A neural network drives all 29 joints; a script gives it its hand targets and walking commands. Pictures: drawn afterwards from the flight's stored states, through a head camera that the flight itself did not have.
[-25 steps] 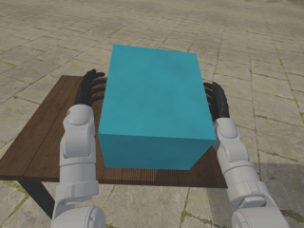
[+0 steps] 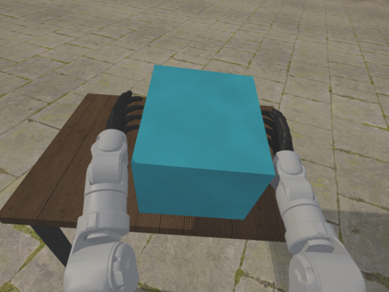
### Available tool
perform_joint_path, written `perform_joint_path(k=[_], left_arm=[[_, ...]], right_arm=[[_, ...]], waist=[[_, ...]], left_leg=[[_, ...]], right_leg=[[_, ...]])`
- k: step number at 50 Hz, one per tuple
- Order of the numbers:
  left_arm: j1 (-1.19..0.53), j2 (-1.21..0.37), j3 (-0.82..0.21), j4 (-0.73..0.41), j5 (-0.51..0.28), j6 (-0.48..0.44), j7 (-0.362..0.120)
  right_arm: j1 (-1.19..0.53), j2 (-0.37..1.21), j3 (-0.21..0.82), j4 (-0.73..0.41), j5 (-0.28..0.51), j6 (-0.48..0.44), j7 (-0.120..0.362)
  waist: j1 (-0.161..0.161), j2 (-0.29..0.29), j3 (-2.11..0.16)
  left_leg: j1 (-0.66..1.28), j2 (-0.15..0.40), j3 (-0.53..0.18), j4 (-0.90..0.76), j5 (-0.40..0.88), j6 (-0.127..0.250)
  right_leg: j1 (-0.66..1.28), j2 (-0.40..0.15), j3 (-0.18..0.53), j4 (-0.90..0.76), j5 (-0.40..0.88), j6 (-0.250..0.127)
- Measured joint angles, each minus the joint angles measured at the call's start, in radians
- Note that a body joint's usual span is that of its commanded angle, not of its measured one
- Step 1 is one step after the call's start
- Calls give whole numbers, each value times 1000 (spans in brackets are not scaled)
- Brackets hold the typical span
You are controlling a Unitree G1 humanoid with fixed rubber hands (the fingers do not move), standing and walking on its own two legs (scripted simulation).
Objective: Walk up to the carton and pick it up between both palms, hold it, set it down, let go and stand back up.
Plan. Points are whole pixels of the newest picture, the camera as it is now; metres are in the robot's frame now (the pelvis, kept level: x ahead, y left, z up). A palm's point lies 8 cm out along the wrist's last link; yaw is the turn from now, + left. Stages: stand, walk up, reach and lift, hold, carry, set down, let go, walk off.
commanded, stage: set down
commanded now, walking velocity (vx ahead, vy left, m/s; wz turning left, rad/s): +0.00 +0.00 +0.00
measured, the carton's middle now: (198, 141) +0.44 -0.01 +0.11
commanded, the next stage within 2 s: none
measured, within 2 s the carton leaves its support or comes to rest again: rests again in 1.70 s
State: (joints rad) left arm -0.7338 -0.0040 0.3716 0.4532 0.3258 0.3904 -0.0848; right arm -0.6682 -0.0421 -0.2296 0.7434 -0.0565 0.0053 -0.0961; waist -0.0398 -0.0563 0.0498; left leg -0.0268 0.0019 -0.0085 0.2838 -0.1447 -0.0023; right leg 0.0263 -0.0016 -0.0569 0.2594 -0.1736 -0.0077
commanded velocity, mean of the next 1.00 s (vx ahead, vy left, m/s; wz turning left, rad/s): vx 0.00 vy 0.00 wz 0.00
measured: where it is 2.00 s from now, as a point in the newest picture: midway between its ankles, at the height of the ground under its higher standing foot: outside the picture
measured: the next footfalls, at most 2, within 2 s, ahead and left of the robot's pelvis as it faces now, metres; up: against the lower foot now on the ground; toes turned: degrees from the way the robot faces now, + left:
none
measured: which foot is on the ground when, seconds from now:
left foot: down 0.00-1.00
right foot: down 0.00-1.00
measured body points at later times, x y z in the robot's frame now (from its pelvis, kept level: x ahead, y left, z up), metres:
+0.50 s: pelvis +0.01 +0.00 +0.00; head +0.01 +0.01 +0.45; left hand +0.43 +0.14 +0.14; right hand +0.41 -0.19 +0.13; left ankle +0.01 +0.12 -0.75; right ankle -0.01 -0.11 -0.75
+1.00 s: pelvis +0.01 +0.00 +0.00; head +0.03 +0.01 +0.45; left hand +0.45 +0.13 +0.12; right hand +0.42 -0.20 +0.11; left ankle +0.01 +0.12 -0.75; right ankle -0.01 -0.11 -0.75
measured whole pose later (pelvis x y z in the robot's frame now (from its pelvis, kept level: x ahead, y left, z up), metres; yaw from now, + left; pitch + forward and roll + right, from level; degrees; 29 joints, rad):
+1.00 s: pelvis +0.01 +0.00 +0.00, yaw -3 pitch +2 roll +0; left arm -0.83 -0.02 0.47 0.78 0.33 0.19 -0.02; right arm -0.76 -0.03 -0.48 0.89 -0.27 -0.06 0.02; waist -0.01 -0.03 -0.02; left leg -0.16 0.02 0.05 0.27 -0.14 -0.01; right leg -0.14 0.00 -0.03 0.28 -0.17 -0.01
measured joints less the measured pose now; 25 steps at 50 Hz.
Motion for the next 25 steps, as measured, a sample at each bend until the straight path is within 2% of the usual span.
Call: perform_joint_path(k=[12,25], left_arm=[[-11,-13,12,79,9,-50,20],[-26,-14,39,153,0,-98,34]], right_arm=[[-12,-5,-46,62,-35,-37,31],[-40,3,-103,100,-90,-49,54]], waist=[[-5,1,-8],[13,14,-16]], left_leg=[[-13,7,15,-1,-10,-3],[-41,14,32,-10,-6,-7]], right_leg=[[-17,4,6,-3,-4,-1],[-56,8,13,1,-3,-4]])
